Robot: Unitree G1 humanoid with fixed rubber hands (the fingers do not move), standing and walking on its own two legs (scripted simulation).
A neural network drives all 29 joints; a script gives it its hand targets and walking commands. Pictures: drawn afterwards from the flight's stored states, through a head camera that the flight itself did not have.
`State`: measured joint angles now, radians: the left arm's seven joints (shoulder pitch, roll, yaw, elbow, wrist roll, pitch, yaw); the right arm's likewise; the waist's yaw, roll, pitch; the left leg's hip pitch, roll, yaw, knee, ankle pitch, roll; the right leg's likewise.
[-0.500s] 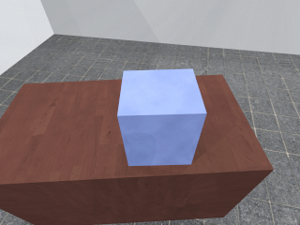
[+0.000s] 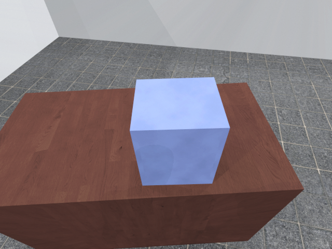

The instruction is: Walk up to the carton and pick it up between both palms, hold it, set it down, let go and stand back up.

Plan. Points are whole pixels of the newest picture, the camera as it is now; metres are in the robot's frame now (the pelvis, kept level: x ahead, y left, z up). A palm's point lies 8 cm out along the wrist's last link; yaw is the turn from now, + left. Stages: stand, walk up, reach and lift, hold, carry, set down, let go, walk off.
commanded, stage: stand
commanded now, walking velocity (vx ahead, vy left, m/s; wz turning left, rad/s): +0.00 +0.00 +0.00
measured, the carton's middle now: (176, 134) +0.45 -0.01 +0.00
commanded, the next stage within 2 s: none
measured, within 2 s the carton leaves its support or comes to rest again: neither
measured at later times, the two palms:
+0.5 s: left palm out of the picture +0.02 +0.24 -0.13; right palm out of the picture +0.00 -0.25 -0.13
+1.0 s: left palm out of the picture +0.00 +0.23 -0.13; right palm out of the picture -0.02 -0.25 -0.14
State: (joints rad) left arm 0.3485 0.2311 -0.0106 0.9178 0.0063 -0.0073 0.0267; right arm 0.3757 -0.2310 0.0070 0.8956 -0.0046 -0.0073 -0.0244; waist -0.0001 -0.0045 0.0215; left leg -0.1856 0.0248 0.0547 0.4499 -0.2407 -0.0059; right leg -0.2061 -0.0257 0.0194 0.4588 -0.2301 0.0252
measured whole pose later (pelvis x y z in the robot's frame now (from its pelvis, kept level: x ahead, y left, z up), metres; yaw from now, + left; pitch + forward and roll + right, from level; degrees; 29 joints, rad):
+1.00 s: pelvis -0.01 -0.01 +0.00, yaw +0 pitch -2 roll +0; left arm 0.35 0.20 0.00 0.96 0.00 -0.01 0.04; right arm 0.37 -0.19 -0.02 0.98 0.00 0.00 -0.04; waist -0.01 0.01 0.03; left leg -0.18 0.04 0.05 0.43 -0.22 -0.02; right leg -0.20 -0.01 0.01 0.44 -0.21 0.01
